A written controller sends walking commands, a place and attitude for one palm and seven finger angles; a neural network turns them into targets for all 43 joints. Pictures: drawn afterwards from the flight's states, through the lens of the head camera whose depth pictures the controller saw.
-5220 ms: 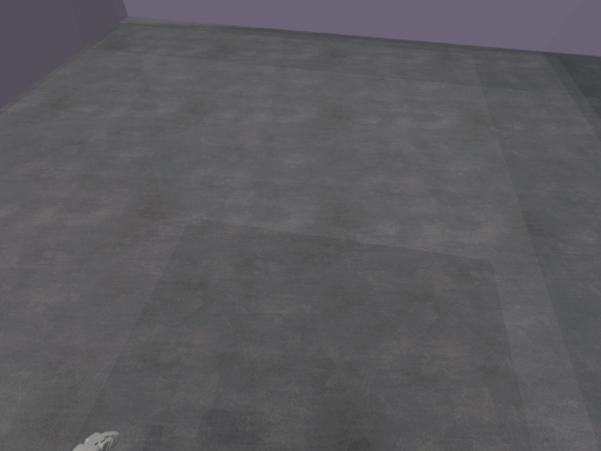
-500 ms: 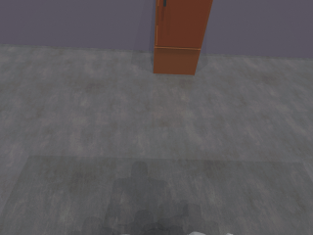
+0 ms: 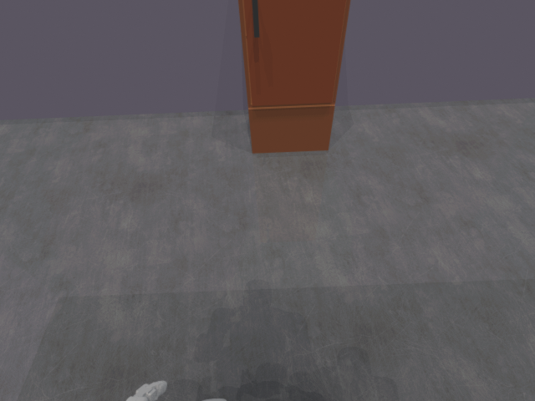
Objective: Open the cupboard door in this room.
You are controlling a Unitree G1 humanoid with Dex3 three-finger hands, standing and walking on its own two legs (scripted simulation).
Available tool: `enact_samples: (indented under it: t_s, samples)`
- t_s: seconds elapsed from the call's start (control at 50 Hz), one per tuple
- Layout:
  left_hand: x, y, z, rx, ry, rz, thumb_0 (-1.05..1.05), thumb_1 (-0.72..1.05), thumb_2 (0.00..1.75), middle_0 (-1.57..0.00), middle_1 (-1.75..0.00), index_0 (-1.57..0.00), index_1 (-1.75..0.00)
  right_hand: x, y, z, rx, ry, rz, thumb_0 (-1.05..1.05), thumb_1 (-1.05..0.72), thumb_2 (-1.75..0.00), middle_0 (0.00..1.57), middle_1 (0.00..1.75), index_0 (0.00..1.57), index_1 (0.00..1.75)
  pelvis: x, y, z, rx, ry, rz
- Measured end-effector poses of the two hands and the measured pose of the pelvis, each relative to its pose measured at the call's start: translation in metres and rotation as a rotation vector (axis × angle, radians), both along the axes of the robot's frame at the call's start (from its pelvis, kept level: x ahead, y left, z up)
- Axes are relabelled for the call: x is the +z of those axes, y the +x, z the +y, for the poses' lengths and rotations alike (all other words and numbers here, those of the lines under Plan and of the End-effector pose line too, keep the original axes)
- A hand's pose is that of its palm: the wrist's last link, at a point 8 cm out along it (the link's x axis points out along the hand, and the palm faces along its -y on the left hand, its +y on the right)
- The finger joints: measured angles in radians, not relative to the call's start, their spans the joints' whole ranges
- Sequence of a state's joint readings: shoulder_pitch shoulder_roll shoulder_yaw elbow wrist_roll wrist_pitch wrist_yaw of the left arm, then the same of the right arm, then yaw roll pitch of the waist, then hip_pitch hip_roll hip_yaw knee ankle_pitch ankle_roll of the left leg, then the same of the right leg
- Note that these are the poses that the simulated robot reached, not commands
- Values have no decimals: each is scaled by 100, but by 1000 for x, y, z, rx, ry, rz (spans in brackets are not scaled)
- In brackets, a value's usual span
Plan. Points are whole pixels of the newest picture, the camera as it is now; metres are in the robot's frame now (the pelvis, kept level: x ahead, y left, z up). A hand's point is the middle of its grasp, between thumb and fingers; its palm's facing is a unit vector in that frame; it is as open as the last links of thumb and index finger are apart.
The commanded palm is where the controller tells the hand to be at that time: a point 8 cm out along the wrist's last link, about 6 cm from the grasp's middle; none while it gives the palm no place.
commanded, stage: stand and wait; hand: left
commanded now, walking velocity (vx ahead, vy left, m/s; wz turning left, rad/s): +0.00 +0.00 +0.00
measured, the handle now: (255, 13) +1.40 +0.08 -0.01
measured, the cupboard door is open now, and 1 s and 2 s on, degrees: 0 0 0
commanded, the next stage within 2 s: look at it before walking up in 1.10 s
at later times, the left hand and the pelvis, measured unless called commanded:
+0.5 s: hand out of the picture +0.09 +0.19 -0.18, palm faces +0.05 -0.99 -0.14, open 7.4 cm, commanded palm none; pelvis +0.12 +0.04 +0.00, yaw -1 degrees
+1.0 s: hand out of the picture +0.14 +0.19 -0.17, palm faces +0.01 -0.98 -0.19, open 7.4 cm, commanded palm none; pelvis +0.15 +0.02 +0.01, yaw -1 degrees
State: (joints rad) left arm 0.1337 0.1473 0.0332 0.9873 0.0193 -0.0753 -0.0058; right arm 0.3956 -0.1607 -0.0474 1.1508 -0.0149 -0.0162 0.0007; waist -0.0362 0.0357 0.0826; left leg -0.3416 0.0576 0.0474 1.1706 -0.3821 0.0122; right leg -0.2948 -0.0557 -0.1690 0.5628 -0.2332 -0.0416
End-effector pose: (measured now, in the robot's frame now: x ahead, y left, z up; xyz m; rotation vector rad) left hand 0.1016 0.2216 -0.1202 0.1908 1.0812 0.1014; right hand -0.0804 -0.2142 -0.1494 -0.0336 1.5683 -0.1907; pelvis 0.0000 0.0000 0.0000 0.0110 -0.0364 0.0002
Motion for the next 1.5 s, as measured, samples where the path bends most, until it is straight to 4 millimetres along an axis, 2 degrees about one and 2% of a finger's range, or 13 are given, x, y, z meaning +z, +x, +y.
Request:
enact_samples:
  t_s: [0.1, 0.16, 0.24, 0.32, 0.4, 0.48, 0.62, 0.78, 0.9, 1.02, 1.12, 1.24, 1.5]
  samples:
    - [1, -24, 14, 85, 42, 138, -2, 95, 90, -20, -30, -20, -30, 8, 98, -14, 58, -36, -150, 1, -91, -90, 20, 30, 20, 30, 10, 34, -2, 7, -7, 12]
    - [-5, -37, 19, 102, 32, 228, -1, 95, 90, -20, -30, -20, -30, 12, 153, -12, 91, -48, -236, 1, -92, -90, 20, 30, 19, 30, 10, 52, 3, 6, -17, 11]
    - [-19, -47, 23, 139, -13, 313, -1, 93, 90, -20, -30, -20, -30, 16, 214, -3, 141, -81, -314, 1, -93, -90, 20, 30, 19, 30, 5, 77, 16, 3, -41, -1]
    - [-37, -46, 25, 166, -61, 372, 0, 92, 90, -20, -30, -20, -30, 20, 256, 16, 183, -99, -362, 1, -93, -90, 20, 30, 19, 30, -2, 100, 30, 1, -37, -12]
    - [-36, -35, 22, 151, -84, 394, 0, 91, 90, -20, -30, -20, -30, 24, 277, 35, 190, -82, -380, 0, -92, -90, 20, 30, 20, 30, 2, 111, 37, -15, -12, -4]
    - [-32, -19, 22, 127, -76, 371, 0, 91, 90, -20, -30, -20, -30, 19, 285, 45, 156, -52, -389, 0, -92, -90, 20, 30, 20, 30, 3, 117, 39, -18, 8, 3]
    - [-20, 6, 23, 102, -52, 336, 0, 91, 90, -20, -30, -20, -30, 22, 279, 35, 103, -60, -367, -2, -95, -90, 20, 30, 20, 30, 10, 133, 39, -20, -4, 12]
    - [-17, 30, 27, 90, -28, 317, 0, 91, 90, -20, -30, -20, -30, 18, 232, 19, 83, -80, -210, -1, -94, -90, 20, 30, 20, 30, 12, 143, 34, -19, 0, 16]
    - [-16, 38, 25, 85, -13, 319, 0, 91, 90, -20, -30, -20, -30, 15, 195, 25, 57, -49, -96, 0, -92, -90, 20, 30, 20, 30, 12, 147, 29, -16, 1, 11]
    - [-15, 37, 18, 85, -13, 337, 0, 91, 90, -20, -30, -20, -30, 12, 178, 35, 35, -11, -44, 0, -92, -90, 20, 30, 20, 30, 12, 149, 24, -14, 1, 10]
    - [-16, 32, 9, 94, -23, 351, 0, 91, 90, -20, -30, -20, -30, 10, 180, 39, 32, 7, -46, 1, -91, -90, 20, 30, 20, 30, 11, 151, 21, -12, 1, 11]
    - [-17, 23, -2, 107, -39, 370, 0, 91, 90, -20, -30, -20, -30, 9, 197, 36, 40, 8, -83, 1, -91, -90, 20, 30, 20, 30, 11, 152, 17, -11, 1, 11]
    - [-18, 9, -16, 125, -55, 400, 0, 91, 90, -20, -30, -20, -30, 12, 218, 11, 70, -41, -121, 1, -92, -90, 20, 30, 20, 30, 11, 155, 9, -6, 1, 9]
